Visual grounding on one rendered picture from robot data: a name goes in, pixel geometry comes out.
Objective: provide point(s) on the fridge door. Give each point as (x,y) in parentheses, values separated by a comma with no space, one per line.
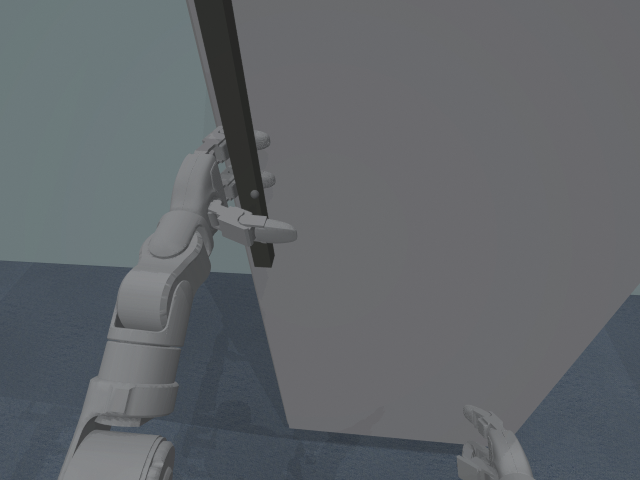
(464,180)

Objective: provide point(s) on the robot left upper arm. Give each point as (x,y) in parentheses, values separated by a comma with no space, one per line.
(113,455)

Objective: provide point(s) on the handle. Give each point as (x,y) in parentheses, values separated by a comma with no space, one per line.
(218,29)

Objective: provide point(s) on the left robot forearm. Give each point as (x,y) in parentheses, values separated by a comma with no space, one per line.
(136,380)

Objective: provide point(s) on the robot left hand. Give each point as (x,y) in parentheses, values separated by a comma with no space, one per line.
(199,183)

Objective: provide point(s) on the robot right hand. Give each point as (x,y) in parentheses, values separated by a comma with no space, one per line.
(503,456)

